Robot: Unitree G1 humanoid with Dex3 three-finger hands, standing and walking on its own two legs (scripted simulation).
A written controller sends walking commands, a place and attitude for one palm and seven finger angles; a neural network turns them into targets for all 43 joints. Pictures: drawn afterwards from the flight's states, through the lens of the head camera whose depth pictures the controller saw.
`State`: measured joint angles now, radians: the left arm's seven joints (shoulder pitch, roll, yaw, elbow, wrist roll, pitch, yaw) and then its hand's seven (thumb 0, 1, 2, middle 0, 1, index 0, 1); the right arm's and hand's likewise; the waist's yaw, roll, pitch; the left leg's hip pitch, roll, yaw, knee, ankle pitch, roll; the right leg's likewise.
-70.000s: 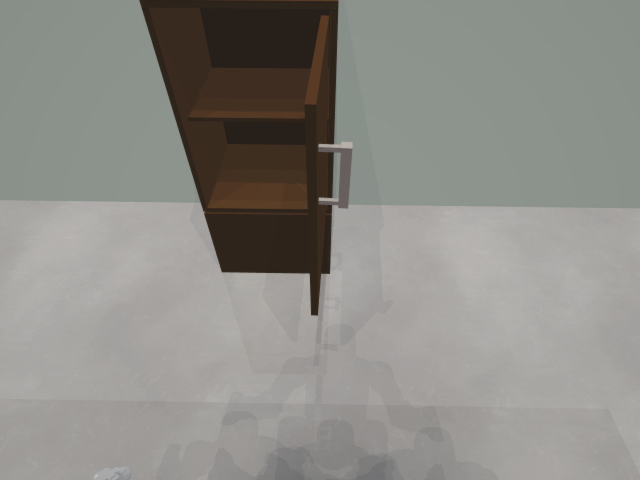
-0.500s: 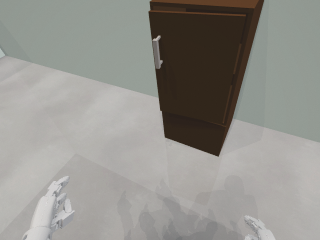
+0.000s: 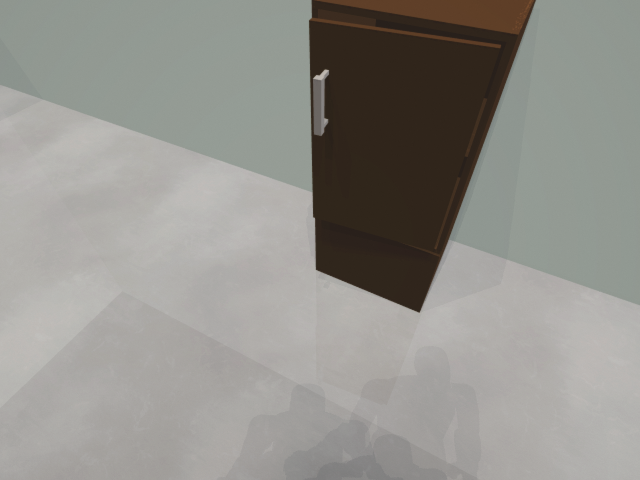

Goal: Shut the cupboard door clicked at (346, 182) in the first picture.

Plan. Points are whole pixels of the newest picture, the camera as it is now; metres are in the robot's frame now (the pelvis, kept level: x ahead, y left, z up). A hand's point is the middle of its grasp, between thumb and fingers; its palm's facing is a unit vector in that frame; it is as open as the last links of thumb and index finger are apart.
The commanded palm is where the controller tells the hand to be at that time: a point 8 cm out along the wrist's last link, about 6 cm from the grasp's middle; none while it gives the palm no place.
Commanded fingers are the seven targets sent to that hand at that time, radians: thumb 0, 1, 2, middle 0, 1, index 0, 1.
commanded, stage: let the arm hang, fingers relaxed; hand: left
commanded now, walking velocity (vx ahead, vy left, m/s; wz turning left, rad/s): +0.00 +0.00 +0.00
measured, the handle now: (322, 103) +0.91 +0.05 +0.01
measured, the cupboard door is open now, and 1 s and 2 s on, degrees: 5 5 5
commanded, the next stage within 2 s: look to check the result in 0.46 s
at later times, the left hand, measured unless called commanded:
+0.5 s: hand out of the picture -0.04 +0.16 -0.18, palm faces +0.01 -0.99 -0.13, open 7.4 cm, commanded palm none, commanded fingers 0.00 0.90 0.90 -0.20 -0.30 -0.20 -0.30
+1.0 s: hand out of the picture +0.00 +0.20 -0.17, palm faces -0.02 -0.97 -0.23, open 7.4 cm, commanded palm none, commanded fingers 0.00 0.90 0.90 -0.20 -0.30 -0.20 -0.30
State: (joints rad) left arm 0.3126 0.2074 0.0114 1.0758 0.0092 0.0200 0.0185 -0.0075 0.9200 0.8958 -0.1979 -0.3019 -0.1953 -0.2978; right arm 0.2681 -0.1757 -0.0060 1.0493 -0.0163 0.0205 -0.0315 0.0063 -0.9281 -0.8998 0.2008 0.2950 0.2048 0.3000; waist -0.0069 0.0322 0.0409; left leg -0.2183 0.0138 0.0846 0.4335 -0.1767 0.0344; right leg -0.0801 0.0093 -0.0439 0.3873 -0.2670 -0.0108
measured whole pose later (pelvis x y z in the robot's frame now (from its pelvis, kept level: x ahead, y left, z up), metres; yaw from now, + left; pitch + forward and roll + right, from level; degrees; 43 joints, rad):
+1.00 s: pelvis +0.00 +0.00 +0.00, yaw -2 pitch -2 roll +0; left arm 0.28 0.20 0.01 1.15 0.01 -0.01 0.02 0.00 0.91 0.90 -0.20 -0.30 -0.19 -0.30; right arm 0.24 -0.20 -0.02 1.12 -0.01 0.00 -0.03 0.00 -0.91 -0.90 0.20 0.29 0.20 0.30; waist -0.01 0.01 0.04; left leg -0.19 0.01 0.12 0.37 -0.15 0.04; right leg -0.09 0.00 -0.01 0.37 -0.25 0.00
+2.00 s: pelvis +0.04 -0.03 -0.01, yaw +25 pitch +3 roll +0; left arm 0.19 0.24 0.06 0.89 0.03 0.01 0.01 0.00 0.91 0.90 -0.20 -0.30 -0.20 -0.30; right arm 0.24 -0.25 -0.09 0.95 -0.03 0.07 0.00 0.00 -0.91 -0.90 0.20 0.30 0.21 0.30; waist -0.02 0.04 0.05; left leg -0.46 -0.08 -0.14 0.77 -0.40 -0.01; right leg -0.26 -0.02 -0.02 0.52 -0.30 0.00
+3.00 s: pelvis +0.18 +0.05 -0.01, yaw +34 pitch +1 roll +0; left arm 0.23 0.20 0.07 0.96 0.01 0.06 0.01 0.00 0.91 0.90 -0.20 -0.30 -0.20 -0.30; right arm 0.21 -0.19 -0.05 0.95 -0.01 0.02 -0.04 0.00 -0.91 -0.90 0.20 0.29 0.20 0.30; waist 0.01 -0.04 0.09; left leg -0.23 0.01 0.05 0.53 -0.29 0.00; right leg -0.38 0.04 0.10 0.61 -0.28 0.01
